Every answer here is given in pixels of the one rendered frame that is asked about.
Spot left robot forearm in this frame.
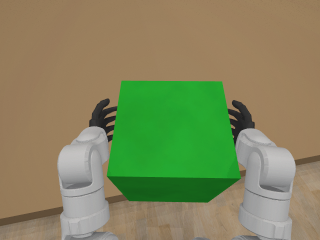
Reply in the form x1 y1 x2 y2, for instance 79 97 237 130
57 126 110 240

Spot right robot forearm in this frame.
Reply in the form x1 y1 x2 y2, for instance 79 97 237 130
235 128 296 240

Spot carton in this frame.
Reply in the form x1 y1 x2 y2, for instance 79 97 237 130
107 80 241 203

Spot right robot hand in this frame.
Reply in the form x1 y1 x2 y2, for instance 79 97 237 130
227 100 255 147

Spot left robot hand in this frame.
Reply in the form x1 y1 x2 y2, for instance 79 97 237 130
89 98 118 142

